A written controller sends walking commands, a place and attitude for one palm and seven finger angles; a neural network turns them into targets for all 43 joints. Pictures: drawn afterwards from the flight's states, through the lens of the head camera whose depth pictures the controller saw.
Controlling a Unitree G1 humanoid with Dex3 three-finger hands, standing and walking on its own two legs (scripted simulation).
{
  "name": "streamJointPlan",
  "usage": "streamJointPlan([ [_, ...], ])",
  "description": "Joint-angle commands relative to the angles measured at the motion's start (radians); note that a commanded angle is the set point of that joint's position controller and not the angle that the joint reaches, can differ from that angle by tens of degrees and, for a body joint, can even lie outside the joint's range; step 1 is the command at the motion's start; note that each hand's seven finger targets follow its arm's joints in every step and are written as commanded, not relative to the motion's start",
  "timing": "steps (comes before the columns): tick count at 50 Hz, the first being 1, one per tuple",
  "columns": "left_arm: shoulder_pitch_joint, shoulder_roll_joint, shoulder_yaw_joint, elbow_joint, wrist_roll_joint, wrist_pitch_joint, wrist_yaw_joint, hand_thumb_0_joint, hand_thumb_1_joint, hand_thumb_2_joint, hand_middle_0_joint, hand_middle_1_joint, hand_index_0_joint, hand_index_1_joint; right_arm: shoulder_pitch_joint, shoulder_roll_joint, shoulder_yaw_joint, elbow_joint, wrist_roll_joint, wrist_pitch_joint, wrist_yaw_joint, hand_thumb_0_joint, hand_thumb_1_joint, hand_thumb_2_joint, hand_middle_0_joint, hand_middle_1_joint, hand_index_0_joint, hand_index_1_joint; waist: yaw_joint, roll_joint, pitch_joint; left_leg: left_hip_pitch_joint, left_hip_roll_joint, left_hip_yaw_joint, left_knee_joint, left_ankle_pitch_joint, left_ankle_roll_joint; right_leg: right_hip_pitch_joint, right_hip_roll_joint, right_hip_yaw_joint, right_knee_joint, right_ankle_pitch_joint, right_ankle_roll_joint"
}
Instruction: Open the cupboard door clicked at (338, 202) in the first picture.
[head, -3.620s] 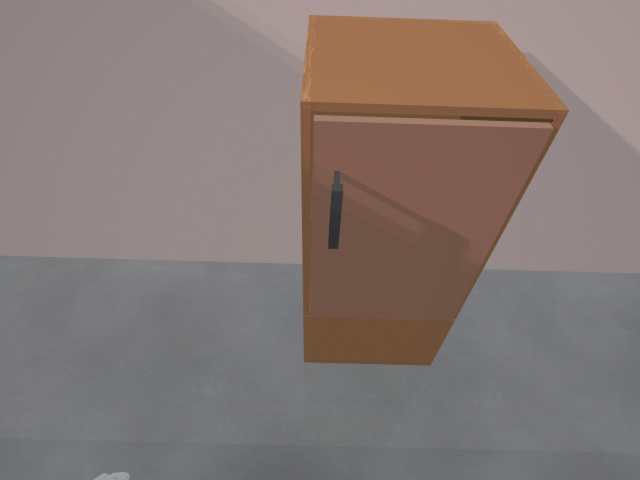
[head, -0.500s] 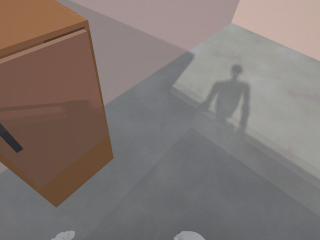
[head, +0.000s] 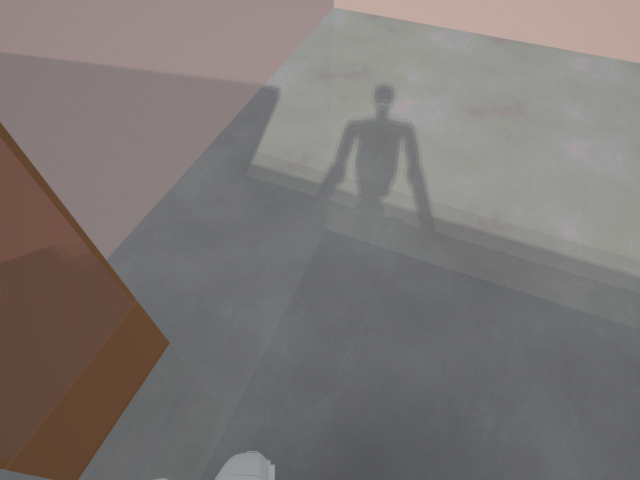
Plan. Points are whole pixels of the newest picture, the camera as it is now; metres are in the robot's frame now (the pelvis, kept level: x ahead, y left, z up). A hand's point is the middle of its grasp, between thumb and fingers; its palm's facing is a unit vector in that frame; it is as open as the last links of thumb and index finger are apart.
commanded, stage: walk to a spot facing it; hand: left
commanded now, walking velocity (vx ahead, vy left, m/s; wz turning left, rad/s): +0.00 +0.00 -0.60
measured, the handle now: out of the picture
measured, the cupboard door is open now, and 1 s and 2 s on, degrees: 0 0 0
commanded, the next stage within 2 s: none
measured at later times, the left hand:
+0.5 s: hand out of the picture +0.13 +0.20 -0.16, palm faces -0.28 -0.93 -0.22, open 7.4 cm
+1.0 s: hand (225, 464) +0.16 +0.15 -0.18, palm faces -0.52 -0.83 -0.20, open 7.4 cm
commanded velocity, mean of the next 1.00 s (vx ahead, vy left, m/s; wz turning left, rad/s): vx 0.01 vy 0.00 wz -0.60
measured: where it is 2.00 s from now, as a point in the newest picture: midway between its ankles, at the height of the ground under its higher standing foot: outside the picture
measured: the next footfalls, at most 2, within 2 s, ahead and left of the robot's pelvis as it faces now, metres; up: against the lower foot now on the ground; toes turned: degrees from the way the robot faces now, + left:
left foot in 0.16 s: +0.06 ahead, +0.14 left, +0.00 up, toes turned -3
right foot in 0.56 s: -0.05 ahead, -0.12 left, +0.00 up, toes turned -26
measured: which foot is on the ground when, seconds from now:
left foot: up 0.00-0.14, down 0.16-0.56, up 0.58-0.92, down 0.94-1.00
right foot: down 0.00-0.16, up 0.18-0.54, down 0.56-0.94, up 0.96-1.00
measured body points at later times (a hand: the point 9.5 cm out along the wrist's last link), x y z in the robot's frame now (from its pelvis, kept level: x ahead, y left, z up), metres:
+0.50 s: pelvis -0.02 +0.02 +0.00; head +0.03 +0.02 +0.45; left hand +0.14 +0.25 -0.14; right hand -0.03 -0.23 -0.14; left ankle +0.02 +0.14 -0.74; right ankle -0.08 -0.10 -0.70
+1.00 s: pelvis -0.03 +0.03 -0.01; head +0.02 +0.04 +0.44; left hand +0.19 +0.20 -0.17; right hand -0.09 -0.24 -0.12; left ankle +0.05 +0.11 -0.74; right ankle -0.09 -0.08 -0.71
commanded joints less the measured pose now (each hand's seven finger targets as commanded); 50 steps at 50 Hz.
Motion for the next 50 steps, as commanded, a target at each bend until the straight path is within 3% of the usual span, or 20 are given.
streamJointPlan([
  [1, 0.021, 0.227, 0.061, -0.074, 0.002, -0.015, 0.008, 0.000, 0.900, 0.900, -0.200, -0.300, -0.200, -0.300, -0.034, -0.068, -0.008, -0.099, 0.002, -0.031, -0.011, 0.000, -0.900, -0.900, 0.200, 0.300, 0.200, 0.300, 0.026, -0.126, -0.123, 0.005, -0.032, -0.011, -0.115, -0.023, 0.005, 0.094, -0.266, 0.329, -0.141, 0.389, -0.151],
  [6, -0.055, 0.221, 0.060, -0.095, -0.005, -0.002, 0.006, 0.000, 0.900, 0.900, -0.200, -0.300, -0.200, -0.300, 0.096, -0.071, -0.005, -0.083, 0.011, -0.049, -0.024, 0.000, -0.900, -0.900, 0.200, 0.300, 0.200, 0.300, -0.038, -0.137, -0.153, 0.267, -0.062, -0.005, -0.499, 0.124, 0.032, -0.026, -0.201, 0.356, -0.043, 0.360, -0.074],
  [7, -0.054, 0.179, 0.054, -0.110, -0.012, 0.002, 0.004, 0.000, 0.900, 0.900, -0.200, -0.300, -0.200, -0.300, 0.134, -0.113, -0.009, -0.076, 0.006, -0.058, -0.029, 0.000, -0.900, -0.900, 0.200, 0.300, 0.200, 0.300, -0.053, -0.022, -0.165, 0.383, 0.034, -0.099, -0.625, 0.158, 0.065, -0.134, -0.118, 0.293, 0.053, 0.222, -0.025],
  [8, -0.014, 0.113, 0.044, -0.124, -0.018, 0.006, -0.008, 0.000, 0.900, 0.900, -0.200, -0.300, -0.200, -0.300, 0.114, -0.211, -0.022, -0.094, -0.008, -0.061, -0.027, 0.000, -0.900, -0.900, 0.200, 0.300, 0.200, 0.300, -0.029, 0.298, -0.148, 0.447, 0.285, -0.358, -0.719, 0.256, 0.153, -0.319, 0.034, 0.130, 0.258, -0.182, 0.048],
  [9, 0.005, 0.140, 0.047, -0.126, -0.001, 0.005, -0.011, 0.000, 0.900, 0.900, -0.200, -0.300, -0.200, -0.300, 0.086, -0.234, -0.020, -0.125, -0.008, -0.055, -0.022, 0.000, -0.900, -0.900, 0.200, 0.300, 0.200, 0.300, -0.020, 0.287, -0.120, 0.333, 0.409, -0.414, -0.735, 0.235, 0.232, -0.313, -0.004, 0.046, 0.485, -0.333, 0.076],
  [14, 0.010, 0.123, 0.053, -0.087, 0.001, 0.019, -0.039, 0.000, 0.900, 0.900, -0.200, -0.300, -0.200, -0.300, -0.026, -0.136, -0.002, -0.144, -0.014, -0.066, -0.026, 0.000, -0.900, -0.900, 0.200, 0.300, 0.200, 0.300, 0.021, 0.150, -0.090, 0.296, 0.212, -0.065, -0.673, 0.421, 0.209, -0.306, -0.065, -0.005, 0.679, -0.160, 0.119],
  [20, -0.092, 0.087, 0.034, -0.117, -0.002, 0.020, -0.042, 0.000, 0.900, 0.900, -0.200, -0.300, -0.200, -0.300, 0.099, -0.163, -0.025, -0.084, -0.016, -0.059, -0.015, 0.000, -0.900, -0.900, 0.200, 0.300, 0.200, 0.300, -0.048, 0.188, -0.107, 0.370, 0.254, 0.012, -0.624, 0.544, 0.225, -0.201, -0.087, -0.090, 0.379, -0.219, 0.120],
  [23, -0.079, 0.079, 0.030, -0.113, -0.005, 0.008, -0.040, 0.000, 0.900, 0.900, -0.200, -0.300, -0.200, -0.300, 0.095, -0.189, -0.038, -0.071, -0.018, -0.054, -0.008, 0.000, -0.900, -0.900, 0.200, 0.300, 0.200, 0.300, -0.043, 0.231, -0.134, 0.365, 0.275, 0.035, -0.566, 0.581, 0.211, -0.113, -0.067, -0.122, 0.231, -0.224, 0.101],
  [26, 0.011, 0.117, 0.036, -0.082, -0.003, -0.007, -0.032, 0.000, 0.900, 0.900, -0.200, -0.300, -0.200, -0.300, 0.082, -0.183, -0.043, -0.067, -0.008, -0.049, 0.000, 0.000, -0.900, -0.900, 0.200, 0.300, 0.200, 0.300, 0.008, 0.173, -0.167, 0.271, 0.237, 0.122, -0.396, 0.479, 0.118, 0.101, -0.053, -0.145, -0.057, 0.033, 0.072],
  [27, 0.064, 0.195, 0.047, -0.066, 0.003, -0.019, -0.020, 0.000, 0.900, 0.900, -0.200, -0.300, -0.200, -0.300, 0.096, -0.138, -0.033, -0.078, 0.000, -0.046, 0.005, 0.000, -0.900, -0.900, 0.200, 0.300, 0.200, 0.300, 0.035, -0.016, -0.197, 0.118, 0.183, 0.162, -0.234, 0.292, 0.054, 0.274, -0.194, 0.016, -0.147, 0.214, 0.021],
  [28, 0.107, 0.299, 0.069, -0.048, 0.006, -0.027, -0.004, 0.000, 0.900, 0.900, -0.200, -0.300, -0.200, -0.300, 0.041, -0.058, -0.007, -0.130, -0.004, -0.042, 0.009, 0.000, -0.900, -0.900, 0.200, 0.300, 0.200, 0.300, 0.061, -0.316, -0.165, -0.165, 0.039, 0.167, -0.027, -0.211, 0.001, 0.350, -0.431, 0.325, -0.160, 0.573, -0.085],
  [29, 0.163, 0.303, 0.072, -0.040, -0.008, -0.018, 0.007, 0.000, 0.900, 0.900, -0.200, -0.300, -0.200, -0.300, -0.027, -0.079, -0.006, -0.153, -0.006, -0.027, -0.005, 0.000, -0.900, -0.900, 0.200, 0.300, 0.200, 0.300, 0.100, -0.217, -0.163, -0.164, 0.041, 0.025, 0.104, -0.229, 0.011, 0.268, -0.470, 0.316, -0.129, 0.707, -0.148],
  [30, 0.120, 0.284, 0.079, -0.037, -0.002, -0.021, 0.017, 0.000, 0.900, 0.900, -0.200, -0.300, -0.200, -0.300, -0.043, -0.067, -0.004, -0.143, -0.002, -0.023, -0.013, 0.000, -0.900, -0.900, 0.200, 0.300, 0.200, 0.300, 0.073, -0.288, -0.158, -0.203, 0.043, -0.017, 0.154, -0.199, 0.014, 0.260, -0.406, 0.316, -0.126, 0.659, -0.158],
  [34, -0.040, 0.205, 0.052, -0.089, -0.001, -0.019, 0.014, 0.000, 0.900, 0.900, -0.200, -0.300, -0.200, -0.300, 0.011, -0.083, -0.012, -0.079, -0.005, -0.020, -0.005, 0.000, -0.900, -0.900, 0.200, 0.300, 0.200, 0.300, -0.001, -0.152, -0.107, -0.080, 0.035, -0.008, 0.121, -0.009, -0.006, 0.090, -0.285, 0.189, -0.140, 0.433, -0.123],
  [42, -0.028, 0.239, 0.060, -0.094, 0.004, -0.010, 0.007, 0.000, 0.900, 0.900, -0.200, -0.300, -0.200, -0.300, 0.009, -0.072, -0.007, -0.106, 0.005, -0.037, -0.009, 0.000, -0.900, -0.900, 0.200, 0.300, 0.200, 0.300, 0.010, -0.155, -0.116, 0.070, -0.040, 0.006, -0.199, -0.021, 0.009, 0.030, -0.263, 0.329, -0.127, 0.343, -0.137],
  [45, -0.062, 0.223, 0.059, -0.097, -0.006, -0.002, 0.005, 0.000, 0.900, 0.900, -0.200, -0.300, -0.200, -0.300, 0.105, -0.072, -0.005, -0.082, 0.008, -0.050, -0.021, 0.000, -0.900, -0.900, 0.200, 0.300, 0.200, 0.300, -0.033, -0.144, -0.159, 0.243, -0.061, 0.020, -0.484, 0.124, 0.022, -0.008, -0.207, 0.331, -0.032, 0.371, -0.073],
  [46, -0.062, 0.189, 0.053, -0.110, -0.013, 0.003, 0.002, 0.000, 0.900, 0.900, -0.200, -0.300, -0.200, -0.300, 0.136, -0.111, -0.010, -0.077, 0.005, -0.058, -0.026, 0.000, -0.900, -0.900, 0.200, 0.300, 0.200, 0.300, -0.046, -0.052, -0.165, 0.358, 0.019, -0.063, -0.597, 0.154, 0.054, -0.123, -0.136, 0.287, 0.045, 0.246, -0.025],
  [47, -0.035, 0.120, 0.044, -0.132, -0.018, 0.008, -0.007, 0.000, 0.900, 0.900, -0.200, -0.300, -0.200, -0.300, 0.142, -0.205, -0.024, -0.090, -0.009, -0.064, -0.025, 0.000, -0.900, -0.900, 0.200, 0.300, 0.200, 0.300, -0.040, 0.244, -0.159, 0.431, 0.261, -0.314, -0.693, 0.244, 0.141, -0.293, 0.013, 0.141, 0.244, -0.101, 0.043],
  [48, -0.033, 0.127, 0.045, -0.135, -0.003, 0.008, -0.012, 0.000, 0.900, 0.900, -0.200, -0.300, -0.200, -0.300, 0.130, -0.237, -0.025, -0.100, -0.012, -0.062, -0.024, 0.000, -0.900, -0.900, 0.200, 0.300, 0.200, 0.300, -0.035, 0.309, -0.125, 0.343, 0.404, -0.402, -0.738, 0.281, 0.225, -0.322, 0.009, 0.034, 0.491, -0.339, 0.080],
  [50, -0.037, 0.157, 0.062, -0.109, 0.010, 0.012, -0.020, 0.000, 0.900, 0.900, -0.200, -0.300, -0.200, -0.300, 0.054, -0.165, -0.005, -0.118, -0.017, -0.070, -0.028, 0.000, -0.900, -0.900, 0.200, 0.300, 0.200, 0.300, -0.006, 0.191, -0.072, 0.219, 0.327, -0.292, -0.729, 0.266, 0.231, -0.294, -0.041, 0.056, 0.695, -0.262, 0.093],
])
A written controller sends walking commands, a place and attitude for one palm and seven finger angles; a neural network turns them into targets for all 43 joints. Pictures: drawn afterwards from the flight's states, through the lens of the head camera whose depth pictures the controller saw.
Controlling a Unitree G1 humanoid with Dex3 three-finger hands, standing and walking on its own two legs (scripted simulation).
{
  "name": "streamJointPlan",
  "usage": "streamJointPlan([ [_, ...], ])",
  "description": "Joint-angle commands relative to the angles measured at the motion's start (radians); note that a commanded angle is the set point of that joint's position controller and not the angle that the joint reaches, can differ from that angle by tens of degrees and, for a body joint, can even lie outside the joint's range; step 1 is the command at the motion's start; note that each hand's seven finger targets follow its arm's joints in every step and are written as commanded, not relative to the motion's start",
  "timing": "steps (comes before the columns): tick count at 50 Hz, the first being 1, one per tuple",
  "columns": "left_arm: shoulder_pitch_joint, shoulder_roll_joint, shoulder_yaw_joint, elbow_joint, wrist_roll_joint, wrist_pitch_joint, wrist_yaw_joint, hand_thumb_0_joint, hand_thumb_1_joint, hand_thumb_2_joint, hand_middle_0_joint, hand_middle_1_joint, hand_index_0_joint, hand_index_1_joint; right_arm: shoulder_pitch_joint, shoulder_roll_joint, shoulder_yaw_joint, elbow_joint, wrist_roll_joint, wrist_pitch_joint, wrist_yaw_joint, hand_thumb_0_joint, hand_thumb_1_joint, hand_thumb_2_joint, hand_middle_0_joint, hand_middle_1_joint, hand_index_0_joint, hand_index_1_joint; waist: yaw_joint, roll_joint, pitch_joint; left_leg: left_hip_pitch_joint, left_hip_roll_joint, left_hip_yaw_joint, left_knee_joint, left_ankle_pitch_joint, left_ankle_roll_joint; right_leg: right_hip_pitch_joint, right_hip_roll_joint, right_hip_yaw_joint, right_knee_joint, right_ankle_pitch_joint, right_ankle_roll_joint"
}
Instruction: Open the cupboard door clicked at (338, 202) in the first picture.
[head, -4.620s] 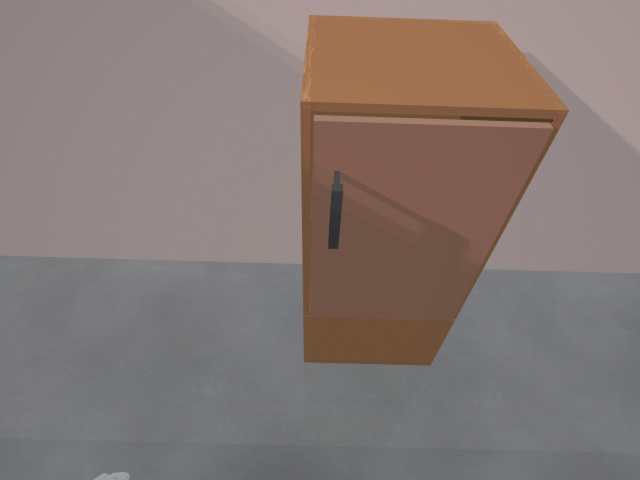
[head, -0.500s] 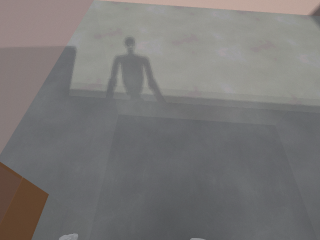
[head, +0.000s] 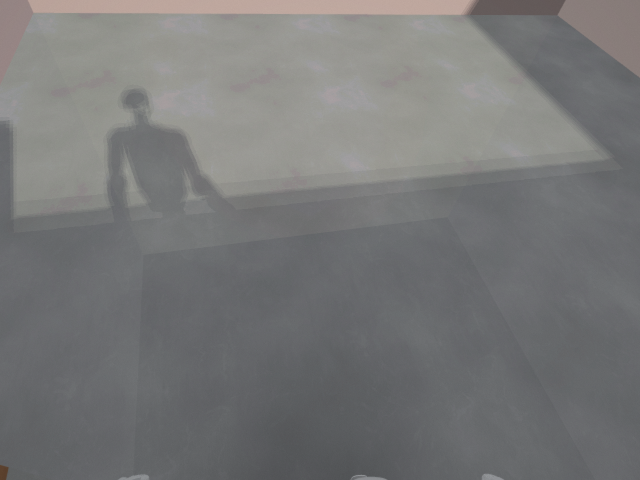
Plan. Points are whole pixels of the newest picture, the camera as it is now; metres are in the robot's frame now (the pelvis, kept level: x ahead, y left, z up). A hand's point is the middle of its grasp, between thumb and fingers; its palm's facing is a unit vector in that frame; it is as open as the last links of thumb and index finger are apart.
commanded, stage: walk to a spot facing it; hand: left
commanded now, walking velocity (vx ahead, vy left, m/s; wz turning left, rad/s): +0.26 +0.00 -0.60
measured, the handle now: out of the picture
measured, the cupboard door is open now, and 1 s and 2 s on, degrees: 0 0 0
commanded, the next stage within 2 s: turn to face it in 1.04 s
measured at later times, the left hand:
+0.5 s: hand (251, 430) +0.20 +0.10 -0.15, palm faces -0.27 -0.94 -0.23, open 7.3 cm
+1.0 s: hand (296, 310) +0.41 +0.06 -0.16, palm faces -0.45 -0.87 -0.19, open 7.4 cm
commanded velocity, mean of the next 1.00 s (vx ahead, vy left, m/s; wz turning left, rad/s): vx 0.29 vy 0.00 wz -0.51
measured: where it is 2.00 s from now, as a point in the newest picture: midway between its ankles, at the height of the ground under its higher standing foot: (386, 433)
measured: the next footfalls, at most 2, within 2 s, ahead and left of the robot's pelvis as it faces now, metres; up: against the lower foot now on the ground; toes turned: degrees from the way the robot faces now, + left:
right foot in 0.38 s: +0.03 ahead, -0.17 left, +0.00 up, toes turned -22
left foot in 0.76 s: +0.35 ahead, -0.01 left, +0.00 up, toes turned -16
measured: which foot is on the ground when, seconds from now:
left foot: down 0.00-0.38, up 0.40-0.74, down 0.76-1.00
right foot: up 0.00-0.36, down 0.38-0.76, up 0.78-1.00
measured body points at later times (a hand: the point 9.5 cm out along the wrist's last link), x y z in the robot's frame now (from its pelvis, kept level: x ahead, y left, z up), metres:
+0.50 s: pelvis +0.05 -0.06 +0.00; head +0.07 -0.07 +0.45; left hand +0.22 +0.15 -0.13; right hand -0.04 -0.31 -0.15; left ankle +0.06 +0.09 -0.66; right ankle -0.01 -0.15 -0.73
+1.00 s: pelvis +0.26 -0.09 +0.01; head +0.28 -0.08 +0.46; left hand +0.43 +0.10 -0.14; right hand +0.16 -0.31 -0.13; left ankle +0.32 +0.00 -0.73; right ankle +0.19 -0.20 -0.63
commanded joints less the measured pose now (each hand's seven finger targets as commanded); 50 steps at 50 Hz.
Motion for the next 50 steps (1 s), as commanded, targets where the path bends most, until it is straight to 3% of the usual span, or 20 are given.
streamJointPlan([
  [1, -0.009, 0.084, 0.035, -0.091, 0.011, -0.026, -0.025, 0.000, 0.900, 0.900, -0.200, -0.300, -0.200, -0.300, 0.014, -0.192, -0.036, -0.071, -0.019, -0.027, -0.020, 0.000, -0.900, -0.900, 0.200, 0.300, 0.200, 0.300, -0.002, 0.216, -0.056, 0.090, 0.312, -0.252, -0.339, 0.158, 0.115, -0.161, -0.072, -0.051, 0.424, -0.031, 0.036],
  [4, -0.028, 0.050, 0.020, -0.091, 0.008, -0.023, -0.046, 0.000, 0.900, 0.900, -0.200, -0.300, -0.200, -0.300, 0.056, -0.178, -0.039, -0.053, -0.016, -0.030, -0.014, 0.000, -0.900, -0.900, 0.200, 0.300, 0.200, 0.300, -0.028, 0.243, -0.075, 0.191, 0.271, -0.123, -0.351, 0.007, 0.097, -0.186, -0.100, -0.126, 0.313, 0.018, 0.045],
  [11, -0.151, 0.015, 0.009, -0.121, 0.009, -0.036, -0.065, 0.000, 0.900, 0.900, -0.200, -0.300, -0.200, -0.300, 0.179, -0.204, -0.059, 0.018, -0.022, -0.040, -0.001, 0.000, -0.900, -0.900, 0.200, 0.300, 0.200, 0.300, -0.088, 0.247, -0.020, 0.186, 0.329, -0.060, -0.402, -0.170, 0.088, -0.107, -0.132, -0.199, 0.011, -0.003, 0.026],
  [15, -0.124, -0.001, 0.006, -0.110, 0.009, -0.052, -0.061, 0.000, 0.900, 0.900, -0.200, -0.300, -0.200, -0.300, 0.171, -0.218, -0.066, 0.034, -0.025, -0.039, 0.009, 0.000, -0.900, -0.900, 0.200, 0.300, 0.200, 0.300, -0.068, 0.260, -0.055, 0.196, 0.342, 0.012, -0.320, -0.106, 0.069, 0.013, -0.104, -0.253, -0.174, -0.018, 0.004],
  [17, -0.001, 0.017, 0.012, -0.058, 0.009, -0.066, -0.051, 0.000, 0.900, 0.900, -0.200, -0.300, -0.200, -0.300, 0.152, -0.206, -0.061, 0.037, -0.022, -0.037, 0.014, 0.000, -0.900, -0.900, 0.200, 0.300, 0.200, 0.300, 0.002, 0.190, -0.099, 0.094, 0.294, 0.086, -0.129, -0.065, 0.022, 0.254, -0.063, -0.290, -0.347, 0.102, -0.019],
  [18, 0.137, 0.095, 0.029, -0.010, 0.011, -0.079, -0.038, 0.000, 0.900, 0.900, -0.200, -0.300, -0.200, -0.300, 0.130, -0.169, -0.052, 0.020, -0.009, -0.038, 0.023, 0.000, -0.900, -0.900, 0.200, 0.300, 0.200, 0.300, 0.073, 0.015, -0.159, -0.081, 0.230, 0.168, 0.088, -0.043, -0.024, 0.505, -0.157, -0.170, -0.434, 0.056, -0.061],
  [19, 0.268, 0.237, 0.054, 0.028, 0.010, -0.092, -0.017, 0.000, 0.900, 0.900, -0.200, -0.300, -0.200, -0.300, 0.047, -0.088, -0.026, -0.046, -0.003, -0.038, 0.034, 0.000, -0.900, -0.900, 0.200, 0.300, 0.200, 0.300, 0.144, -0.312, -0.147, -0.434, 0.084, 0.186, 0.394, -0.340, -0.078, 0.666, -0.432, 0.282, -0.555, -0.006, -0.189],
  [20, 0.315, 0.254, 0.059, 0.039, -0.011, -0.085, -0.001, 0.000, 0.900, 0.900, -0.200, -0.300, -0.200, -0.300, -0.053, -0.128, -0.030, -0.088, -0.012, -0.034, 0.028, 0.000, -0.900, -0.900, 0.200, 0.300, 0.200, 0.300, 0.162, -0.213, -0.111, -0.540, 0.084, 0.016, 0.525, -0.314, -0.068, 0.616, -0.508, 0.411, -0.586, 0.074, -0.251],
  [22, 0.185, 0.184, 0.042, 0.021, -0.006, -0.097, 0.004, 0.000, 0.900, 0.900, -0.200, -0.300, -0.200, -0.300, -0.073, -0.131, -0.039, -0.061, -0.012, -0.036, 0.031, 0.000, -0.900, -0.900, 0.200, 0.300, 0.200, 0.300, 0.095, -0.125, -0.001, -0.524, 0.132, -0.057, 0.572, -0.150, -0.065, 0.435, -0.437, 0.317, -0.618, -0.085, -0.233],
  [24, 0.084, 0.115, 0.018, 0.000, 0.003, -0.107, 0.006, 0.000, 0.900, 0.900, -0.200, -0.300, -0.200, -0.300, -0.008, -0.125, -0.043, -0.016, -0.021, -0.035, 0.035, 0.000, -0.900, -0.900, 0.200, 0.300, 0.200, 0.300, 0.021, -0.070, 0.028, -0.405, 0.135, -0.041, 0.474, -0.061, -0.083, 0.317, -0.361, 0.143, -0.597, 0.090, -0.198],
  [26, 0.089, 0.115, 0.013, 0.012, 0.004, -0.124, 0.003, 0.000, 0.900, 0.900, -0.200, -0.300, -0.200, -0.300, 0.025, -0.102, -0.040, -0.001, -0.018, -0.033, 0.040, 0.000, -0.900, -0.900, 0.200, 0.300, 0.200, 0.300, -0.002, -0.063, 0.021, -0.352, 0.111, -0.004, 0.392, -0.012, -0.096, 0.299, -0.318, 0.059, -0.586, 0.272, -0.188],
  [33, 0.110, 0.129, 0.013, 0.058, 0.005, -0.134, 0.005, 0.000, 0.900, 0.900, -0.200, -0.300, -0.200, -0.300, -0.038, -0.083, -0.033, -0.039, -0.006, -0.055, 0.053, 0.000, -0.900, -0.900, 0.200, 0.300, 0.200, 0.300, -0.007, -0.071, 0.033, -0.181, 0.062, 0.007, 0.123, 0.086, -0.069, 0.247, -0.294, 0.055, -0.560, 0.314, -0.166],
  [36, 0.061, 0.131, 0.023, 0.058, 0.000, -0.130, 0.002, 0.000, 0.900, 0.900, -0.200, -0.300, -0.200, -0.300, 0.148, -0.122, -0.049, 0.020, -0.010, -0.071, 0.034, 0.000, -0.900, -0.900, 0.200, 0.300, 0.200, 0.300, -0.104, -0.008, -0.030, 0.148, 0.010, 0.033, -0.027, 0.125, -0.056, 0.151, -0.229, 0.025, -0.346, 0.395, -0.126],
  [37, 0.078, 0.086, 0.020, 0.054, -0.005, -0.128, -0.003, 0.000, 0.900, 0.900, -0.200, -0.300, -0.200, -0.300, 0.296, -0.190, -0.065, 0.065, -0.019, -0.079, 0.017, 0.000, -0.900, -0.900, 0.200, 0.300, 0.200, 0.300, -0.157, 0.128, -0.129, 0.331, 0.070, -0.038, -0.096, 0.059, -0.039, 0.101, -0.158, -0.010, -0.101, 0.389, -0.098],
  [38, 0.149, 0.011, 0.013, 0.040, -0.018, -0.118, -0.013, 0.000, 0.900, 0.900, -0.200, -0.300, -0.200, -0.300, 0.402, -0.312, -0.090, 0.086, -0.036, -0.085, 0.007, 0.000, -0.900, -0.900, 0.200, 0.300, 0.200, 0.300, -0.167, 0.460, -0.238, 0.489, 0.370, -0.436, -0.241, -0.072, 0.042, -0.095, -0.007, -0.143, 0.258, -0.030, -0.041],
  [39, 0.137, 0.014, 0.005, 0.014, -0.010, -0.119, -0.015, 0.000, 0.900, 0.900, -0.200, -0.300, -0.200, -0.300, 0.387, -0.311, -0.073, 0.077, -0.025, -0.070, 0.006, 0.000, -0.900, -0.900, 0.200, 0.300, 0.200, 0.300, -0.137, 0.431, -0.206, 0.424, 0.462, -0.603, -0.364, -0.228, 0.101, -0.190, -0.021, -0.073, 0.447, -0.152, -0.051],
  [41, 0.058, 0.018, 0.012, 0.020, 0.002, -0.115, -0.025, 0.000, 0.900, 0.900, -0.200, -0.300, -0.200, -0.300, 0.217, -0.195, -0.049, 0.047, -0.019, -0.078, 0.002, 0.000, -0.900, -0.900, 0.200, 0.300, 0.200, 0.300, -0.094, 0.302, -0.045, 0.197, 0.425, -0.480, -0.434, -0.339, 0.080, -0.256, -0.122, -0.064, 0.577, 0.021, -0.051],
  [42, 0.049, 0.006, 0.014, 0.027, 0.008, -0.110, -0.035, 0.000, 0.900, 0.900, -0.200, -0.300, -0.200, -0.300, 0.172, -0.140, -0.035, 0.043, -0.020, -0.085, 0.002, 0.000, -0.900, -0.900, 0.200, 0.300, 0.200, 0.300, -0.064, 0.231, 0.008, 0.114, 0.384, -0.366, -0.432, -0.240, 0.060, -0.237, -0.153, -0.074, 0.561, 0.091, -0.045],
  [44, 0.107, -0.028, 0.012, 0.045, 0.009, -0.086, -0.041, 0.000, 0.900, 0.900, -0.200, -0.300, -0.200, -0.300, 0.121, -0.097, -0.028, 0.051, -0.013, -0.096, -0.003, 0.000, -0.900, -0.900, 0.200, 0.300, 0.200, 0.300, -0.009, 0.212, -0.009, 0.070, 0.336, -0.161, -0.406, -0.051, 0.043, -0.187, -0.171, -0.096, 0.518, 0.151, -0.026],
  [50, 0.006, -0.059, 0.014, -0.017, 0.014, -0.056, -0.045, 0.000, 0.900, 0.900, -0.200, -0.300, -0.200, -0.300, 0.180, -0.089, -0.040, 0.090, -0.010, -0.095, -0.003, 0.000, -0.900, -0.900, 0.200, 0.300, 0.200, 0.300, -0.020, 0.155, -0.003, 0.159, 0.327, 0.047, -0.392, 0.252, 0.091, -0.265, -0.204, -0.146, 0.289, 0.218, 0.023],
])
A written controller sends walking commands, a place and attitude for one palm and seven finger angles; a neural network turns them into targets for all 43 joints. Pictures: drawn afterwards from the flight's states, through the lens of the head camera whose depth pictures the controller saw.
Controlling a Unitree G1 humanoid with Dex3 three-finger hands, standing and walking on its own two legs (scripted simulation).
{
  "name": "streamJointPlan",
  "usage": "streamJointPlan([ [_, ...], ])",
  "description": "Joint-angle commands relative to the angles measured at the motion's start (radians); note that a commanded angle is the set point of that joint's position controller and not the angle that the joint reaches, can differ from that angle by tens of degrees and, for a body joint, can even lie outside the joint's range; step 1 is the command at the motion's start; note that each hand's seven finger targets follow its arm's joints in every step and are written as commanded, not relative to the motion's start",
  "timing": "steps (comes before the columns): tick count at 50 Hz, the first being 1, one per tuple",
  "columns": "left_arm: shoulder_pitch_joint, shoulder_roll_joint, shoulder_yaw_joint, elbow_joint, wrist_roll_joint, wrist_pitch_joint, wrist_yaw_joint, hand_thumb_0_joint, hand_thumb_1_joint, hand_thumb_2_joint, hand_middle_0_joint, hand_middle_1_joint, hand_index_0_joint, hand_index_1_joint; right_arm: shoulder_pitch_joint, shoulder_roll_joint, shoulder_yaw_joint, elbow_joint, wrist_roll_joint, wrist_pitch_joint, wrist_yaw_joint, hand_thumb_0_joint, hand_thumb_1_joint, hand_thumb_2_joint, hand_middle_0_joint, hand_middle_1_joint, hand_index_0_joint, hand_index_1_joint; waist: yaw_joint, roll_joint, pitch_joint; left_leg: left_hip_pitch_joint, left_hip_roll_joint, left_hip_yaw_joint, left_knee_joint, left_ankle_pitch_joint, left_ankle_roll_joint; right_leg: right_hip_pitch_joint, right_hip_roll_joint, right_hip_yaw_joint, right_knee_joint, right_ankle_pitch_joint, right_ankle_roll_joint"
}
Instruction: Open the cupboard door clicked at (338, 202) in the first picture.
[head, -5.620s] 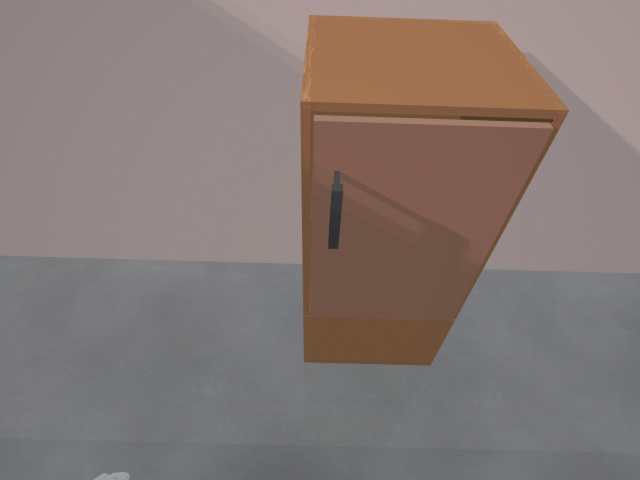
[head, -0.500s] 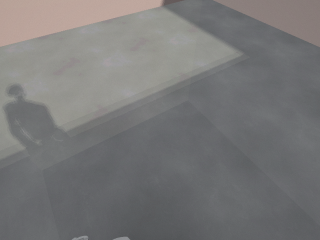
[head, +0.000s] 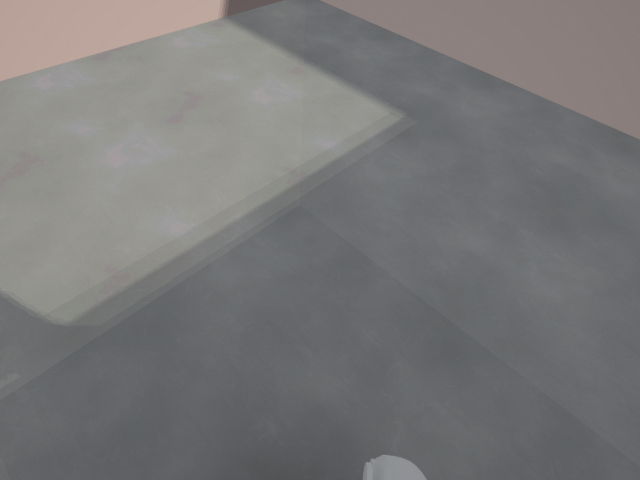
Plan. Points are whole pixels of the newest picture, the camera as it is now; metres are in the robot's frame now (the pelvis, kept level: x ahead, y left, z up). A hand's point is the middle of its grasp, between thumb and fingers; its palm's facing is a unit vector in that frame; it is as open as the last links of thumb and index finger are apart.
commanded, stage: walk to a spot facing it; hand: left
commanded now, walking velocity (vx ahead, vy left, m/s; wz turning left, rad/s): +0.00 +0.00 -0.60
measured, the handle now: out of the picture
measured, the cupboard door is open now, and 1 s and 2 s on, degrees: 0 0 0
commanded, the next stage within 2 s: turn to face it in 0.04 s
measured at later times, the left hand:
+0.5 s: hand (268, 398) +0.26 +0.10 -0.17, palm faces +0.01 -0.99 -0.14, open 7.3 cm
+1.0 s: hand (189, 466) +0.16 +0.19 -0.16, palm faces +0.33 -0.90 -0.27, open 7.4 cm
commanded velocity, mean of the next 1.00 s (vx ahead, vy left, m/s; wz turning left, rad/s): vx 0.00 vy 0.00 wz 0.47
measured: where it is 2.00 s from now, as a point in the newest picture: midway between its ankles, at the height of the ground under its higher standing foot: outside the picture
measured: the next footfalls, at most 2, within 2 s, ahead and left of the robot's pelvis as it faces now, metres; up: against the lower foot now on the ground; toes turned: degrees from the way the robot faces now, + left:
right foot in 0.22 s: +0.21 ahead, -0.16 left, +0.00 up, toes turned -14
left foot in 0.62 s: +0.20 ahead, +0.06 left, +0.00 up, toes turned +15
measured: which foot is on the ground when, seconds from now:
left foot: down 0.00-0.22, up 0.24-0.60, down 0.62-1.00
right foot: up 0.00-0.20, down 0.22-0.62, up 0.64-1.00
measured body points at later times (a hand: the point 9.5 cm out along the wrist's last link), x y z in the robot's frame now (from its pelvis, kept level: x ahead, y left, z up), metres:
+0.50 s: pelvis +0.13 -0.05 -0.01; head +0.15 -0.04 +0.44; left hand +0.26 +0.15 -0.15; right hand +0.14 -0.28 -0.16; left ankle +0.13 +0.06 -0.70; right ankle +0.17 -0.15 -0.74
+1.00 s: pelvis +0.14 -0.05 +0.00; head +0.17 -0.02 +0.45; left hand +0.14 +0.24 -0.14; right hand +0.28 -0.28 -0.13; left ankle +0.16 +0.05 -0.74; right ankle +0.17 -0.22 -0.68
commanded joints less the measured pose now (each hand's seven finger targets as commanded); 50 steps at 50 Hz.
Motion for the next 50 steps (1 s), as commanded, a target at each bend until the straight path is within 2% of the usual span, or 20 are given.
streamJointPlan([
  [1, -0.065, -0.030, -0.012, -0.099, -0.002, -0.002, -0.016, 0.000, 0.900, 0.900, -0.200, -0.300, -0.200, -0.300, 0.072, -0.150, -0.033, -0.020, -0.003, -0.012, -0.005, 0.000, -0.900, -0.900, 0.200, 0.300, 0.200, 0.300, -0.027, 0.136, 0.023, 0.058, 0.271, -0.081, -0.242, 0.246, 0.098, -0.078, -0.063, 0.000, -0.196, 0.039, 0.034],
  [4, -0.129, -0.025, -0.018, -0.126, -0.007, -0.007, -0.013, 0.000, 0.900, 0.900, -0.200, -0.300, -0.200, -0.300, 0.078, -0.173, -0.044, -0.015, -0.007, 0.006, 0.002, 0.000, -0.900, -0.900, 0.200, 0.300, 0.200, 0.300, -0.055, 0.187, 0.028, 0.072, 0.269, -0.002, -0.171, 0.360, 0.084, 0.017, -0.030, -0.059, -0.406, 0.022, 0.026],
  [7, -0.117, -0.010, -0.016, -0.127, -0.005, -0.019, -0.009, 0.000, 0.900, 0.900, -0.200, -0.300, -0.200, -0.300, 0.067, -0.196, -0.054, -0.021, -0.007, 0.019, 0.002, 0.000, -0.900, -0.900, 0.200, 0.300, 0.200, 0.300, -0.045, 0.194, -0.008, 0.082, 0.271, 0.021, -0.050, 0.437, 0.066, 0.152, 0.010, -0.085, -0.534, 0.041, 0.001],
  [9, 0.071, 0.040, -0.015, -0.064, 0.002, -0.044, 0.009, 0.000, 0.900, 0.900, -0.200, -0.300, -0.200, -0.300, 0.072, -0.179, -0.042, -0.011, -0.004, 0.026, 0.011, 0.000, -0.900, -0.900, 0.200, 0.300, 0.200, 0.300, 0.044, 0.094, -0.115, 0.010, 0.201, 0.035, 0.212, 0.466, 0.017, 0.455, 0.057, -0.113, -0.701, 0.178, -0.014],
  [10, 0.173, 0.137, 0.005, -0.026, 0.008, -0.064, 0.025, 0.000, 0.900, 0.900, -0.200, -0.300, -0.200, -0.300, 0.104, -0.120, -0.028, -0.011, 0.006, 0.027, 0.019, 0.000, -0.900, -0.900, 0.200, 0.300, 0.200, 0.300, 0.084, -0.116, -0.221, -0.201, 0.114, 0.039, 0.449, 0.139, -0.027, 0.707, -0.137, 0.084, -0.716, 0.442, -0.066],
  [11, 0.243, 0.219, 0.013, 0.000, -0.009, -0.071, 0.035, 0.000, 0.900, 0.900, -0.200, -0.300, -0.200, -0.300, 0.112, -0.073, -0.013, -0.035, 0.015, 0.033, 0.011, 0.000, -0.900, -0.900, 0.200, 0.300, 0.200, 0.300, 0.082, -0.250, -0.317, -0.328, -0.010, -0.047, 0.681, -0.397, -0.057, 0.784, -0.369, 0.341, -0.741, 0.826, -0.181],
  [12, 0.187, 0.206, 0.000, -0.011, -0.020, -0.070, 0.046, 0.000, 0.900, 0.900, -0.200, -0.300, -0.200, -0.300, 0.116, -0.082, -0.010, -0.026, 0.020, 0.048, -0.004, 0.000, -0.900, -0.900, 0.200, 0.300, 0.200, 0.300, 0.062, -0.146, -0.343, -0.287, 0.012, -0.208, 0.727, -0.395, -0.049, 0.700, -0.380, 0.293, -0.792, 0.790, -0.217],
  [13, 0.087, 0.186, -0.005, -0.031, -0.015, -0.066, 0.053, 0.000, 0.900, 0.900, -0.200, -0.300, -0.200, -0.300, 0.128, -0.069, -0.006, -0.012, 0.017, 0.057, -0.006, 0.000, -0.900, -0.900, 0.200, 0.300, 0.200, 0.300, 0.026, -0.180, -0.295, -0.310, 0.016, -0.234, 0.764, -0.359, -0.050, 0.634, -0.371, 0.294, -0.835, 0.602, -0.218],
  [15, -0.056, 0.098, -0.034, -0.052, -0.013, -0.059, 0.065, 0.000, 0.900, 0.900, -0.200, -0.300, -0.200, -0.300, 0.097, -0.075, -0.005, 0.025, 0.006, 0.072, -0.003, 0.000, -0.900, -0.900, 0.200, 0.300, 0.200, 0.300, -0.020, -0.068, -0.133, -0.266, 0.046, -0.247, 0.713, -0.234, -0.049, 0.404, -0.305, 0.137, -0.887, 0.422, -0.165],
  [17, -0.107, 0.078, -0.044, -0.055, -0.009, -0.054, 0.066, 0.000, 0.900, 0.900, -0.200, -0.300, -0.200, -0.300, 0.114, -0.057, 0.001, 0.042, 0.006, 0.091, 0.001, 0.000, -0.900, -0.900, 0.200, 0.300, 0.200, 0.300, -0.048, -0.077, -0.082, -0.212, 0.030, -0.225, 0.632, -0.195, -0.054, 0.303, -0.276, 0.034, -0.909, 0.388, -0.144],
  [25, -0.074, 0.090, -0.015, -0.062, 0.000, -0.035, 0.078, 0.000, 0.900, 0.900, -0.200, -0.300, -0.200, -0.300, 0.023, -0.046, -0.015, -0.031, 0.005, 0.097, 0.024, 0.000, -0.900, -0.900, 0.200, 0.300, 0.200, 0.300, -0.024, -0.068, -0.068, -0.233, 0.010, -0.163, 0.386, -0.185, -0.048, 0.359, -0.322, -0.050, -0.874, 0.269, -0.149],
  [28, -0.062, 0.100, -0.007, -0.075, -0.008, -0.026, 0.073, 0.000, 0.900, 0.900, -0.200, -0.300, -0.200, -0.300, 0.038, -0.060, -0.024, -0.047, 0.000, 0.092, 0.028, 0.000, -0.900, -0.900, 0.200, 0.300, 0.200, 0.300, -0.036, -0.052, -0.093, -0.140, -0.019, -0.119, 0.197, -0.058, -0.040, 0.355, -0.301, -0.104, -0.767, 0.231, -0.103],
  [29, -0.064, 0.090, -0.006, -0.079, -0.012, -0.020, 0.071, 0.000, 0.900, 0.900, -0.200, -0.300, -0.200, -0.300, 0.061, -0.083, -0.030, -0.053, 0.000, 0.089, 0.031, 0.000, -0.900, -0.900, 0.200, 0.300, 0.200, 0.300, -0.053, 0.010, -0.099, -0.055, -0.006, -0.149, 0.078, 0.033, -0.029, 0.300, -0.280, -0.128, -0.679, 0.159, -0.067],
  [30, -0.045, 0.053, -0.008, -0.105, -0.018, -0.009, 0.066, 0.000, 0.900, 0.900, -0.200, -0.300, -0.200, -0.300, 0.096, -0.162, -0.048, -0.063, -0.006, 0.082, 0.029, 0.000, -0.900, -0.900, 0.200, 0.300, 0.200, 0.300, -0.066, 0.248, -0.100, 0.015, 0.134, -0.386, -0.048, 0.211, 0.046, 0.148, -0.173, -0.172, -0.499, -0.070, 0.005],
  [31, -0.078, 0.010, -0.020, -0.153, -0.021, -0.004, 0.062, 0.000, 0.900, 0.900, -0.200, -0.300, -0.200, -0.300, 0.127, -0.252, -0.065, -0.080, -0.014, 0.079, 0.021, 0.000, -0.900, -0.900, 0.200, 0.300, 0.200, 0.300, -0.095, 0.451, -0.066, 0.042, 0.340, -0.649, -0.161, 0.471, 0.178, -0.022, -0.045, -0.163, -0.264, -0.416, 0.070],
  [32, -0.131, 0.037, -0.022, -0.161, -0.006, 0.007, 0.066, 0.000, 0.900, 0.900, -0.200, -0.300, -0.200, -0.300, 0.142, -0.265, -0.070, -0.059, -0.016, 0.079, 0.007, 0.000, -0.900, -0.900, 0.200, 0.300, 0.200, 0.300, -0.118, 0.355, -0.090, 0.021, 0.348, -0.690, -0.176, 0.374, 0.216, -0.034, -0.029, -0.032, -0.073, -0.395, 0.057],
  [33, -0.148, 0.025, -0.015, -0.161, -0.006, 0.004, 0.061, 0.000, 0.900, 0.900, -0.200, -0.300, -0.200, -0.300, 0.101, -0.258, -0.068, -0.070, -0.012, 0.076, 0.000, 0.000, -0.900, -0.900, 0.200, 0.300, 0.200, 0.300, -0.093, 0.303, -0.092, 0.017, 0.302, -0.664, -0.161, 0.320, 0.199, -0.088, -0.028, 0.022, 0.008, -0.310, 0.057],
  [36, -0.071, 0.050, -0.010, -0.114, -0.008, -0.002, 0.047, 0.000, 0.900, 0.900, -0.200, -0.300, -0.200, -0.300, -0.031, -0.212, -0.049, -0.115, -0.005, 0.059, -0.002, 0.000, -0.900, -0.900, 0.200, 0.300, 0.200, 0.300, -0.035, 0.148, -0.113, 0.035, 0.178, -0.469, -0.124, 0.395, 0.138, -0.056, -0.038, 0.040, 0.015, -0.122, 0.078],
  [40, -0.063, 0.064, -0.013, -0.111, -0.015, 0.007, 0.050, 0.000, 0.900, 0.900, -0.200, -0.300, -0.200, -0.300, -0.016, -0.232, -0.054, -0.110, 0.001, 0.060, 0.001, 0.000, -0.900, -0.900, 0.200, 0.300, 0.200, 0.300, -0.045, 0.138, -0.133, 0.087, 0.144, -0.456, -0.122, 0.461, 0.152, -0.008, -0.021, 0.040, -0.094, -0.120, 0.095],
  [50, -0.080, 0.075, -0.021, -0.159, -0.023, 0.007, 0.057, 0.000, 0.900, 0.900, -0.200, -0.300, -0.200, -0.300, -0.054, -0.277, -0.079, -0.129, -0.006, 0.092, 0.016, 0.000, -0.900, -0.900, 0.200, 0.300, 0.200, 0.300, -0.063, 0.226, -0.120, -0.002, 0.110, -0.608, -0.116, 0.256, 0.168, 0.150, 0.035, 0.040, -0.397, -0.204, 0.078],
])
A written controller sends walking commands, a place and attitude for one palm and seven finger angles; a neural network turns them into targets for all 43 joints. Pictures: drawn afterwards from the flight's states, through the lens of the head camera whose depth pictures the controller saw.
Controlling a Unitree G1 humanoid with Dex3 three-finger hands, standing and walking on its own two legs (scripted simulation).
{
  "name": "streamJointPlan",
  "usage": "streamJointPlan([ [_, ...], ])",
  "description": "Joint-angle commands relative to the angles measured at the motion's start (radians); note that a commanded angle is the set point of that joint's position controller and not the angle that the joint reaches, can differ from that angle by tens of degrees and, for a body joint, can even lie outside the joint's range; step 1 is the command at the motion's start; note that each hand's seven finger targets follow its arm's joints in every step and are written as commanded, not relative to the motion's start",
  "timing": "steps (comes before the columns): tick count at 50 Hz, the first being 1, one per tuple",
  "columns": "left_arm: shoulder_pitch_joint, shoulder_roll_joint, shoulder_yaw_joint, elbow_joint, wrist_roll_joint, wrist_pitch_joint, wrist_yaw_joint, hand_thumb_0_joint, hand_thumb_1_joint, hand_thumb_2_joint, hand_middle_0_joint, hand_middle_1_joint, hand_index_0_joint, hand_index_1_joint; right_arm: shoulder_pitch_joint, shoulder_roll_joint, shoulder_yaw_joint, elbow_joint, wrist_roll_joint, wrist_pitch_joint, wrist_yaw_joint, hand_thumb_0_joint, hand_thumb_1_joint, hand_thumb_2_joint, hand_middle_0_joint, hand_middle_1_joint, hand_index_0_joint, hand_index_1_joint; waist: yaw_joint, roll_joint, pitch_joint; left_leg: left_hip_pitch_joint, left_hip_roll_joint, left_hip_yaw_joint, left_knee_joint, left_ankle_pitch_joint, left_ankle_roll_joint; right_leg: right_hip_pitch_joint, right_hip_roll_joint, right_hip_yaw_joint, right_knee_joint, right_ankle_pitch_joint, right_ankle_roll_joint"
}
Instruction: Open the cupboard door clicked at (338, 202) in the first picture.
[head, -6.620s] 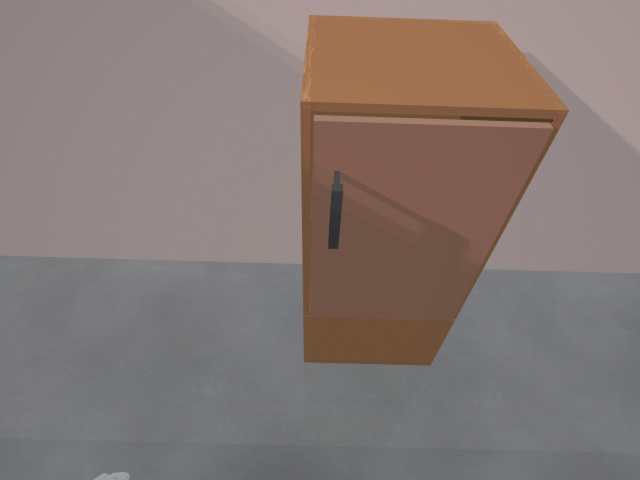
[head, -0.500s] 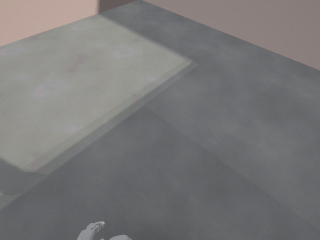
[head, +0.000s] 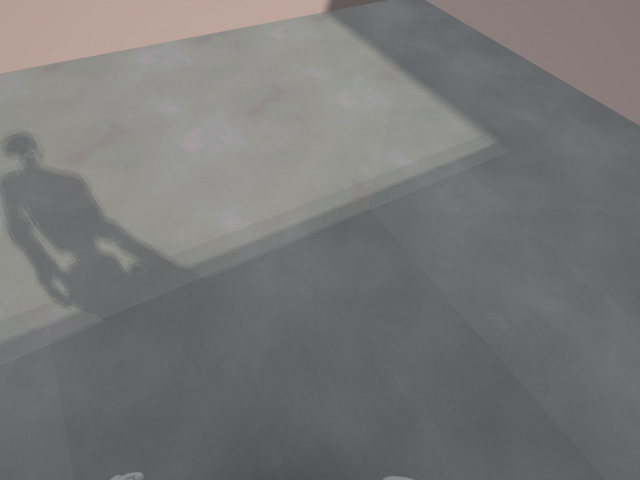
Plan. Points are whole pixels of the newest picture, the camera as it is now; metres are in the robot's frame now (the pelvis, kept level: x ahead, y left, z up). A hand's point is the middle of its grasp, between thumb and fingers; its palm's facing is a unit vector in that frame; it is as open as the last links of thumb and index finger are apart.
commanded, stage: turn to face it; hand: left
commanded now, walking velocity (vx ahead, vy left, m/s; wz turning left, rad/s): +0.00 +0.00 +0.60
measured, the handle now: out of the picture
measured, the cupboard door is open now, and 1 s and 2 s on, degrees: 0 0 0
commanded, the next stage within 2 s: none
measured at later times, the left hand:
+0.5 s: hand out of the picture -0.06 +0.17 -0.18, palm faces +0.37 -0.90 -0.23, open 7.3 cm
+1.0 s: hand out of the picture -0.05 +0.20 -0.15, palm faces +0.59 -0.75 -0.29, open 7.3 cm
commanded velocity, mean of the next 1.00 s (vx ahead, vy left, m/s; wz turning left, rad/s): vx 0.00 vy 0.00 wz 0.60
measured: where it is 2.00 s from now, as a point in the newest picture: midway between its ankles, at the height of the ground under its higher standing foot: outside the picture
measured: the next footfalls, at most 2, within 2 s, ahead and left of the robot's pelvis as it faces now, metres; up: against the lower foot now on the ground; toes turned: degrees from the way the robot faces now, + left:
right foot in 0.12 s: +0.03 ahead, -0.16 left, +0.00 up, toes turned +4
left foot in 0.54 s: -0.05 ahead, +0.10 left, +0.00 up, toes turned +28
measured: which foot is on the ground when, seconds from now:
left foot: down 0.00-0.12, up 0.14-0.52, down 0.54-0.98, up 1.00-1.00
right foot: up 0.00-0.10, down 0.12-0.54, up 0.56-0.96, down 0.98-1.00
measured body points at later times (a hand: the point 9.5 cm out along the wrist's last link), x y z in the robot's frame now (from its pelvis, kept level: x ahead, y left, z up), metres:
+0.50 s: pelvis -0.03 -0.03 -0.01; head +0.01 -0.01 +0.44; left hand -0.08 +0.21 -0.16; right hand +0.15 -0.25 -0.14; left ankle -0.08 +0.08 -0.72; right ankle -0.01 -0.16 -0.74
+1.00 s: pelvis -0.04 -0.05 -0.01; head +0.00 -0.04 +0.43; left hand -0.08 +0.24 -0.13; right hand +0.17 -0.22 -0.16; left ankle -0.08 +0.08 -0.74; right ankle +0.03 -0.15 -0.75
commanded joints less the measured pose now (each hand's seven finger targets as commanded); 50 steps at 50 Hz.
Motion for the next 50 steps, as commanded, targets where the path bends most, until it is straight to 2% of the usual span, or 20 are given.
streamJointPlan([
  [1, 0.002, 0.035, -0.003, -0.104, -0.008, -0.034, -0.001, 0.000, 0.900, 0.900, -0.200, -0.300, -0.200, -0.300, 0.003, -0.224, -0.062, -0.074, -0.008, -0.003, -0.012, 0.000, -0.900, -0.900, 0.200, 0.300, 0.200, 0.300, -0.012, 0.185, -0.129, 0.110, 0.227, -0.324, -0.116, 0.186, 0.124, 0.045, 0.034, -0.017, -0.169, -0.025, -0.014],
  [4, 0.123, 0.063, 0.005, -0.081, -0.009, -0.045, 0.003, 0.000, 0.900, 0.900, -0.200, -0.300, -0.200, -0.300, -0.059, -0.212, -0.067, -0.102, 0.000, 0.007, -0.005, 0.000, -0.900, -0.900, 0.200, 0.300, 0.200, 0.300, 0.045, 0.159, -0.144, -0.041, 0.154, -0.311, -0.057, 0.087, 0.061, 0.289, 0.049, -0.041, -0.460, 0.141, -0.035],
  [5, 0.171, 0.113, 0.018, -0.077, 0.000, -0.053, 0.010, 0.000, 0.900, 0.900, -0.200, -0.300, -0.200, -0.300, -0.064, -0.164, -0.064, -0.116, 0.007, 0.011, 0.000, 0.000, -0.900, -0.900, 0.200, 0.300, 0.200, 0.300, 0.070, 0.031, -0.140, -0.186, 0.076, -0.248, 0.070, -0.088, 0.001, 0.411, -0.072, 0.062, -0.615, 0.110, -0.076],
  [6, 0.161, 0.212, 0.033, -0.094, 0.019, -0.061, 0.016, 0.000, 0.900, 0.900, -0.200, -0.300, -0.200, -0.300, -0.055, -0.082, -0.050, -0.145, 0.011, 0.011, 0.003, 0.000, -0.900, -0.900, 0.200, 0.300, 0.200, 0.300, 0.072, -0.301, -0.095, -0.385, -0.074, -0.024, 0.357, -0.343, -0.092, 0.427, -0.379, 0.389, -0.737, 0.014, -0.189],
  [7, 0.087, 0.214, 0.013, -0.125, 0.006, -0.050, 0.015, 0.000, 0.900, 0.900, -0.200, -0.300, -0.200, -0.300, -0.077, -0.130, -0.057, -0.151, -0.008, 0.013, 0.002, 0.000, -0.900, -0.900, 0.200, 0.300, 0.200, 0.300, 0.055, -0.233, -0.049, -0.339, -0.024, -0.048, 0.563, -0.383, -0.081, 0.220, -0.445, 0.355, -0.735, 0.039, -0.235],
  [9, -0.027, 0.150, 0.011, -0.149, 0.004, -0.057, 0.016, 0.000, 0.900, 0.900, -0.200, -0.300, -0.200, -0.300, -0.050, -0.143, -0.062, -0.118, -0.008, 0.034, 0.012, 0.000, -0.900, -0.900, 0.200, 0.300, 0.200, 0.300, -0.004, -0.224, 0.002, -0.300, 0.025, -0.051, 0.738, -0.281, -0.080, 0.092, -0.342, 0.251, -0.729, 0.033, -0.196],
  [11, -0.054, 0.095, -0.008, -0.146, 0.008, -0.069, 0.011, 0.000, 0.900, 0.900, -0.200, -0.300, -0.200, -0.300, -0.029, -0.129, -0.052, -0.087, -0.008, 0.032, 0.022, 0.000, -0.900, -0.900, 0.200, 0.300, 0.200, 0.300, -0.026, -0.175, 0.044, -0.302, 0.047, 0.006, 0.777, -0.181, -0.107, 0.133, -0.254, 0.061, -0.650, 0.264, -0.180],
  [20, 0.125, 0.163, 0.008, -0.084, 0.018, -0.064, 0.006, 0.000, 0.900, 0.900, -0.200, -0.300, -0.200, -0.300, -0.162, -0.089, -0.018, -0.116, 0.007, 0.021, 0.026, 0.000, -0.900, -0.900, 0.200, 0.300, 0.200, 0.300, 0.073, -0.205, -0.057, -0.171, 0.044, 0.122, 0.363, -0.280, -0.117, 0.358, -0.305, -0.050, -0.530, 0.635, -0.214],
  [24, 0.097, 0.178, 0.020, -0.074, 0.013, -0.055, 0.003, 0.000, 0.900, 0.900, -0.200, -0.300, -0.200, -0.300, -0.080, -0.108, -0.019, -0.104, 0.010, 0.004, 0.019, 0.000, -0.900, -0.900, 0.200, 0.300, 0.200, 0.300, 0.037, -0.211, -0.122, 0.007, 0.028, 0.158, 0.085, -0.162, -0.093, 0.360, -0.304, -0.125, -0.394, 0.670, -0.164],
  [25, 0.098, 0.171, 0.021, -0.081, 0.003, -0.052, 0.000, 0.000, 0.900, 0.900, -0.200, -0.300, -0.200, -0.300, -0.025, -0.141, -0.029, -0.092, 0.007, -0.005, 0.019, 0.000, -0.900, -0.900, 0.200, 0.300, 0.200, 0.300, 0.005, -0.138, -0.159, 0.156, 0.037, 0.135, -0.056, -0.009, -0.075, 0.277, -0.285, -0.165, -0.275, 0.615, -0.118],
  [26, 0.108, 0.125, 0.018, -0.108, -0.004, -0.049, -0.006, 0.000, 0.900, 0.900, -0.200, -0.300, -0.200, -0.300, 0.041, -0.250, -0.056, -0.088, -0.001, -0.018, 0.013, 0.000, -0.900, -0.900, 0.200, 0.300, 0.200, 0.300, -0.032, 0.117, -0.224, 0.382, 0.241, -0.129, -0.094, 0.297, 0.018, 0.031, -0.187, -0.206, -0.056, 0.313, -0.042],
  [27, 0.056, 0.062, -0.008, -0.155, -0.002, -0.048, -0.009, 0.000, 0.900, 0.900, -0.200, -0.300, -0.200, -0.300, 0.105, -0.333, -0.075, -0.073, 0.007, -0.015, 0.006, 0.000, -0.900, -0.900, 0.200, 0.300, 0.200, 0.300, -0.066, 0.327, -0.209, 0.457, 0.452, -0.358, -0.071, 0.750, 0.161, -0.205, -0.083, -0.160, 0.121, -0.264, 0.009],
  [29, -0.031, 0.067, -0.006, -0.149, 0.000, -0.033, 0.003, 0.000, 0.900, 0.900, -0.200, -0.300, -0.200, -0.300, 0.113, -0.294, -0.068, -0.047, 0.005, -0.014, -0.017, 0.000, -0.900, -0.900, 0.200, 0.300, 0.200, 0.300, -0.073, 0.244, -0.204, 0.378, 0.400, -0.299, -0.047, 0.629, 0.180, -0.232, -0.085, -0.029, 0.263, -0.181, 0.000],
  [34, 0.029, 0.076, 0.004, -0.103, 0.002, -0.029, -0.016, 0.000, 0.900, 0.900, -0.200, -0.300, -0.200, -0.300, -0.059, -0.220, -0.038, -0.098, 0.000, -0.020, -0.015, 0.000, -0.900, -0.900, 0.200, 0.300, 0.200, 0.300, 0.010, 0.160, -0.088, 0.158, 0.231, -0.152, -0.118, 0.352, 0.100, -0.107, -0.054, -0.021, 0.189, 0.027, 0.004],
  [42, -0.041, 0.059, -0.003, -0.154, -0.002, -0.032, -0.007, 0.000, 0.900, 0.900, -0.200, -0.300, -0.200, -0.300, -0.013, -0.229, -0.055, -0.094, -0.008, -0.006, -0.010, 0.000, -0.900, -0.900, 0.200, 0.300, 0.200, 0.300, -0.015, 0.172, -0.083, 0.133, 0.217, -0.317, -0.120, 0.206, 0.129, -0.031, 0.009, -0.007, -0.058, -0.011, -0.005],
  [46, 0.041, 0.059, -0.004, -0.145, -0.010, -0.047, 0.000, 0.000, 0.900, 0.900, -0.200, -0.300, -0.200, -0.300, -0.043, -0.224, -0.062, -0.108, -0.005, 0.003, -0.009, 0.000, -0.900, -0.900, 0.200, 0.300, 0.200, 0.300, 0.021, 0.175, -0.126, 0.066, 0.179, -0.354, -0.032, 0.293, 0.103, 0.171, 0.053, -0.027, -0.328, 0.072, -0.021],
  [47, 0.085, 0.072, 0.001, -0.136, -0.010, -0.055, 0.002, 0.000, 0.900, 0.900, -0.200, -0.300, -0.200, -0.300, -0.055, -0.212, -0.062, -0.114, 0.001, 0.003, -0.008, 0.000, -0.900, -0.900, 0.200, 0.300, 0.200, 0.300, 0.047, 0.141, -0.138, 0.000, 0.145, -0.337, 0.015, 0.231, 0.068, 0.281, 0.039, -0.028, -0.477, 0.174, -0.026],
  [48, 0.117, 0.129, 0.010, -0.132, -0.001, -0.068, 0.009, 0.000, 0.900, 0.900, -0.200, -0.300, -0.200, -0.300, -0.033, -0.158, -0.055, -0.119, 0.010, 0.001, -0.003, 0.000, -0.900, -0.900, 0.200, 0.300, 0.200, 0.300, 0.059, -0.020, -0.162, -0.135, 0.070, -0.271, 0.139, 0.053, 0.005, 0.435, -0.095, 0.097, -0.618, 0.197, -0.061],
  [49, 0.118, 0.224, 0.027, -0.140, 0.016, -0.076, 0.015, 0.000, 0.900, 0.900, -0.200, -0.300, -0.200, -0.300, -0.022, -0.092, -0.043, -0.146, 0.013, 0.000, 0.001, 0.000, -0.900, -0.900, 0.200, 0.300, 0.200, 0.300, 0.062, -0.306, -0.133, -0.326, -0.085, -0.049, 0.382, -0.362, -0.088, 0.487, -0.385, 0.374, -0.673, 0.311, -0.176],
  [50, 0.101, 0.219, 0.018, -0.153, 0.006, -0.066, 0.015, 0.000, 0.900, 0.900, -0.200, -0.300, -0.200, -0.300, -0.025, -0.147, -0.055, -0.141, -0.004, 0.008, -0.001, 0.000, -0.900, -0.900, 0.200, 0.300, 0.200, 0.300, 0.053, -0.214, -0.112, -0.285, -0.034, -0.071, 0.579, -0.405, -0.080, 0.324, -0.444, 0.345, -0.663, 0.286, -0.241],
])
